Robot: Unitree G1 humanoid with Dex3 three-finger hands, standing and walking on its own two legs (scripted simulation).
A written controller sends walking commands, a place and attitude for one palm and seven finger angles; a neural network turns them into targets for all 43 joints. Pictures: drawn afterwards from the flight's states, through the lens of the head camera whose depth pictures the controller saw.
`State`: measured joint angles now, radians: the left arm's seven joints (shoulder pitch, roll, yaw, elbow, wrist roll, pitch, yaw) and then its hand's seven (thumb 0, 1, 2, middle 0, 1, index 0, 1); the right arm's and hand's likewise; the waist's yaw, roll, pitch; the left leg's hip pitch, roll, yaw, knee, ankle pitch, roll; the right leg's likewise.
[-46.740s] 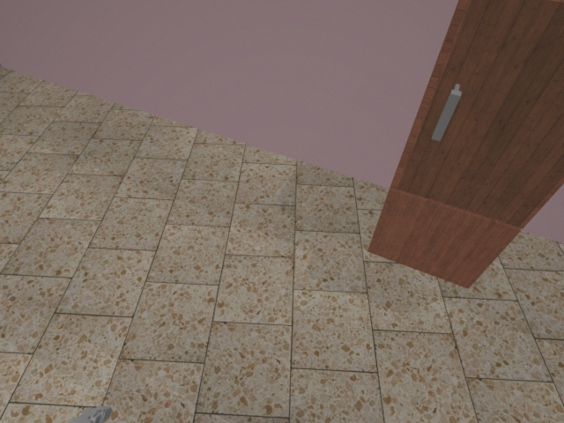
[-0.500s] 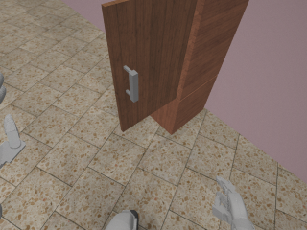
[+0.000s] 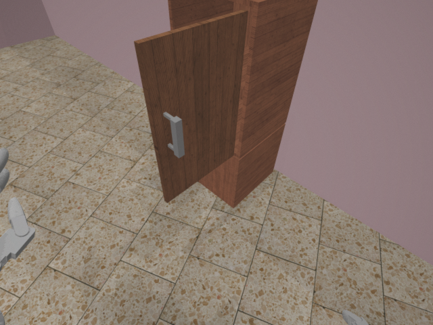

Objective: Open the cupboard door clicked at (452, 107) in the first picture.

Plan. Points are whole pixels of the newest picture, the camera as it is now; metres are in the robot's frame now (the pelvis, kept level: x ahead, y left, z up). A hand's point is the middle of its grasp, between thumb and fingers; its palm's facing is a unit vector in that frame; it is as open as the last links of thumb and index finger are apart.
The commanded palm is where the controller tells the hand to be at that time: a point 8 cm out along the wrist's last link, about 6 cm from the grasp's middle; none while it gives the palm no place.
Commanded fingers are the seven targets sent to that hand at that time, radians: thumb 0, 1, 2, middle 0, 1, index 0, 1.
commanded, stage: stop stepping back and stand still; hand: left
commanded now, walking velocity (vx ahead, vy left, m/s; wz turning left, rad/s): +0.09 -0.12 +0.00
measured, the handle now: (173, 134) +0.63 +0.16 -0.02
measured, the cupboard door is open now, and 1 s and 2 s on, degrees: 88 88 88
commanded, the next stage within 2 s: let the arm hang, fingers relaxed in 0.22 s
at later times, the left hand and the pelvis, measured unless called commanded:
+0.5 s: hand (99, 322) +0.16 +0.23 -0.10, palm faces +0.07 -0.94 -0.34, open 7.4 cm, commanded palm none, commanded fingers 0.00 0.90 0.90 -0.20 -0.30 -0.20 -0.30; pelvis +0.00 +0.01 -0.01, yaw +2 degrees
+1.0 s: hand out of the picture -0.01 +0.24 -0.15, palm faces +0.04 -0.95 -0.31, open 7.3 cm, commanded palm none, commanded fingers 0.00 0.90 0.90 -0.20 -0.30 -0.20 -0.30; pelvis -0.01 +0.01 +0.01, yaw +2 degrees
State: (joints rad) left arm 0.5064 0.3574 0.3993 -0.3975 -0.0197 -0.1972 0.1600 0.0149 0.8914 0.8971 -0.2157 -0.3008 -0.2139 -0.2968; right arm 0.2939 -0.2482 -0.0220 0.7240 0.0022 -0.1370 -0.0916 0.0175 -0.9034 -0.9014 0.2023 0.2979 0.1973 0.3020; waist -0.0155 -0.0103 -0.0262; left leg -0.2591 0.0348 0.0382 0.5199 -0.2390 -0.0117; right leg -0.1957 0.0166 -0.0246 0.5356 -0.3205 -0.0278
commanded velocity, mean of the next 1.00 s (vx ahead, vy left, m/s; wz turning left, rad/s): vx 0.02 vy -0.01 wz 0.00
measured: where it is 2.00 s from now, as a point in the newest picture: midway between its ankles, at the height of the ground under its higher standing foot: outside the picture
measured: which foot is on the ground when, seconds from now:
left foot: down 0.00-1.00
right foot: down 0.00-1.00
